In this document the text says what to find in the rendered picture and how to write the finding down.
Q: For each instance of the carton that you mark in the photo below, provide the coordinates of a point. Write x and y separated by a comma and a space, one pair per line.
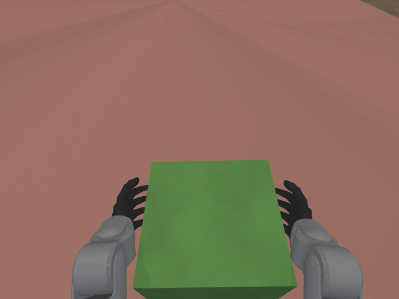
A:
213, 230

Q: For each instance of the right robot hand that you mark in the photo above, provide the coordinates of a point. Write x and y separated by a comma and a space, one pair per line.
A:
298, 207

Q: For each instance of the left robot forearm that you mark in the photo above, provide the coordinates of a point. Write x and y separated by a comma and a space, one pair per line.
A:
100, 267

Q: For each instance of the right robot forearm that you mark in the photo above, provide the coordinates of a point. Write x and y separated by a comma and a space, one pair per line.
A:
330, 271

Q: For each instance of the left robot hand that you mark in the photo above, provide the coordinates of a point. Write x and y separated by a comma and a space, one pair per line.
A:
125, 202

